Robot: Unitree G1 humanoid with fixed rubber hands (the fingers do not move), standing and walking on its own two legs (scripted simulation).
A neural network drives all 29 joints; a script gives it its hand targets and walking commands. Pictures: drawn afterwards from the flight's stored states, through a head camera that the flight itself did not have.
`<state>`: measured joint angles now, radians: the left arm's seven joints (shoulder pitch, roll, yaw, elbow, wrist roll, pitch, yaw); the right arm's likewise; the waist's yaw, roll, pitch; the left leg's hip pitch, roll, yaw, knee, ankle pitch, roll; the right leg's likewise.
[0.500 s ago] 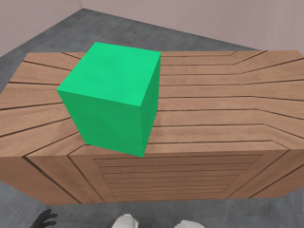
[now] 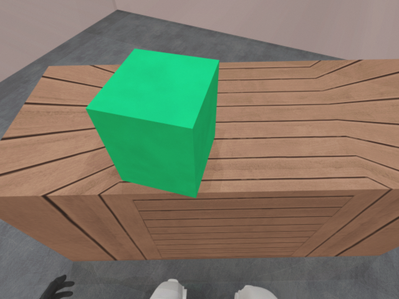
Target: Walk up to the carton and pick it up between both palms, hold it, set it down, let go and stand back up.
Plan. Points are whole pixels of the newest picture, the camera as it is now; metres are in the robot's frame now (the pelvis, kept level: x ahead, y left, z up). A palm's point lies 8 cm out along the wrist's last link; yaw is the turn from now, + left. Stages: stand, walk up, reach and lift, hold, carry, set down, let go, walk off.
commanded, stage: walk up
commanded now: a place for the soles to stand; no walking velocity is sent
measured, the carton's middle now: (166, 125) +0.49 +0.10 +0.05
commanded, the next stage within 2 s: none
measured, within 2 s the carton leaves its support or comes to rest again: neither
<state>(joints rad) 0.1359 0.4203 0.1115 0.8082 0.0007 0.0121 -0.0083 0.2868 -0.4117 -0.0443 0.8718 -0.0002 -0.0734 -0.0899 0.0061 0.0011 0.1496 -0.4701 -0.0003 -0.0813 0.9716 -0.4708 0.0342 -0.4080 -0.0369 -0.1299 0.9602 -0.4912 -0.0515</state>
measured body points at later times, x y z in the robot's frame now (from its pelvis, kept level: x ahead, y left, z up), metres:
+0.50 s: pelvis -0.02 -0.01 +0.01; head +0.01 +0.00 +0.46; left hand +0.10 +0.32 -0.09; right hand +0.05 -0.34 -0.09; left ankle +0.03 +0.14 -0.66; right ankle -0.01 -0.10 -0.68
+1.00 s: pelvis +0.00 +0.00 +0.01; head +0.04 +0.02 +0.45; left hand +0.11 +0.34 -0.10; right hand +0.07 -0.33 -0.09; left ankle +0.03 +0.14 -0.68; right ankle -0.01 -0.09 -0.68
